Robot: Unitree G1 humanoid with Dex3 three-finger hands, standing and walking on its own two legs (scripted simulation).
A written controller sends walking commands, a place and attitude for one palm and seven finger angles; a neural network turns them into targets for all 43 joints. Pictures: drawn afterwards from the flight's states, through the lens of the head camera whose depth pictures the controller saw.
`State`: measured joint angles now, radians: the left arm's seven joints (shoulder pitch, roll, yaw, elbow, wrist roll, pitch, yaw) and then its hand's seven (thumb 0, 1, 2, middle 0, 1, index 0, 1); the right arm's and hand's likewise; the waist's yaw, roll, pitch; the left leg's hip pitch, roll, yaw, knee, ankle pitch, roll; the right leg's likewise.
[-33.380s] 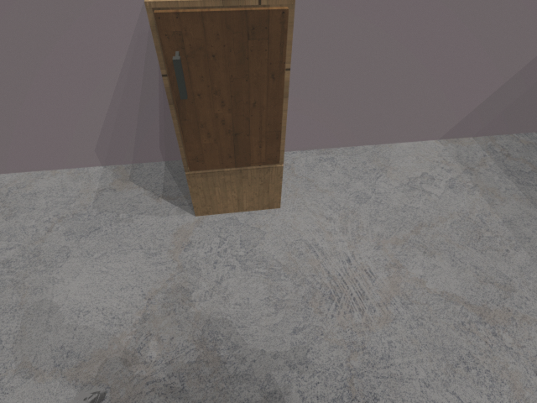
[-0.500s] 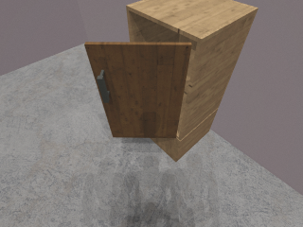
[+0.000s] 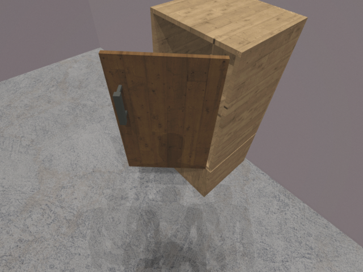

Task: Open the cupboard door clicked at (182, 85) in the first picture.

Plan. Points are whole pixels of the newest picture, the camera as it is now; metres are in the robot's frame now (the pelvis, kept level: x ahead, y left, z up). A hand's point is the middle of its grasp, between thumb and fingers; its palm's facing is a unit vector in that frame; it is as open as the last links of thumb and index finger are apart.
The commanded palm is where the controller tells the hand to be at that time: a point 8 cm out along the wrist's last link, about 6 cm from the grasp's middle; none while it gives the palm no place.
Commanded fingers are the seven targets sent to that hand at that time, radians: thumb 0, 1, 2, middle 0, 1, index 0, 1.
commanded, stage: look again from close up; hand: left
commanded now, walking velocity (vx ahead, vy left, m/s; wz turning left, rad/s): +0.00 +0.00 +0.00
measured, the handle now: (121, 105) +0.61 +0.24 -0.02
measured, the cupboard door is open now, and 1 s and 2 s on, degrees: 46 46 46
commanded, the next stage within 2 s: shuffle to correct the standing spot in 0.06 s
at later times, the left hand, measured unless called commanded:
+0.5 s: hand out of the picture +0.01 +0.19 -0.19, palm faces +0.08 -0.98 -0.18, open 7.4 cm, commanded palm none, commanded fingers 0.00 0.90 0.90 -0.20 -0.30 -0.20 -0.30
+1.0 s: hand (118, 255) +0.19 +0.18 -0.17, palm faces +0.03 -0.97 -0.25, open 7.4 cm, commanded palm none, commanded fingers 0.00 0.90 0.90 -0.20 -0.30 -0.20 -0.30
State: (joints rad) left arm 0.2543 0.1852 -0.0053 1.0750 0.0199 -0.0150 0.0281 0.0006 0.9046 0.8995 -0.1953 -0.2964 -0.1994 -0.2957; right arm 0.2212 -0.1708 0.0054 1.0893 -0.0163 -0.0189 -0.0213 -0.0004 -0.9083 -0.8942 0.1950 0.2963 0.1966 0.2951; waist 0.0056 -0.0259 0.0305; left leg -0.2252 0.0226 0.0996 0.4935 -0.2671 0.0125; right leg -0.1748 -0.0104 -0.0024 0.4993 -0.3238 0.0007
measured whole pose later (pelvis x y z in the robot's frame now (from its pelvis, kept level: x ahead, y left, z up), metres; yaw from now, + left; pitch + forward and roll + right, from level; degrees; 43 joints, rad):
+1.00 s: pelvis +0.09 -0.01 -0.01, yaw +1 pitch +0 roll +1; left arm 0.13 0.17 0.04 0.94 0.03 0.00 0.04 0.00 0.91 0.90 -0.19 -0.30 -0.20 -0.30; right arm 0.20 -0.17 -0.06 1.02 -0.02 0.04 -0.03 0.00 -0.91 -0.89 0.20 0.30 0.20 0.29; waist -0.01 0.00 0.12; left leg -0.40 0.01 0.01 1.11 -0.52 -0.01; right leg -0.40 -0.03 -0.10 0.62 -0.22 -0.05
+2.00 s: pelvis +0.05 +0.01 +0.00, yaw +1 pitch -2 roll +0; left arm 0.31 0.12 -0.01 1.11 0.02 -0.04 0.05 0.00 0.91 0.90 -0.20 -0.30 -0.20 -0.30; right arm 0.29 -0.14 0.00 1.09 -0.01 -0.01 -0.02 0.00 -0.91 -0.89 0.19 0.30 0.20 0.30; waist -0.01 0.01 0.05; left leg -0.23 0.03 0.03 0.51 -0.24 0.00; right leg -0.22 0.01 -0.03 0.48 -0.23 -0.02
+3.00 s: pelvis +0.08 +0.04 -0.01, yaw +1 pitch +0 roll -1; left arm 0.34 0.16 0.01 0.99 0.03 0.00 0.05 0.00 0.90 0.90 -0.20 -0.30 -0.20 -0.30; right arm 0.28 -0.15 -0.03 0.99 -0.01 -0.02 -0.05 0.01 -0.92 -0.89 0.20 0.30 0.20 0.30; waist 0.00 -0.02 0.00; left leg -0.25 -0.01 0.05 0.60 -0.35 0.04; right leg -0.25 -0.02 -0.01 0.60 -0.32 0.01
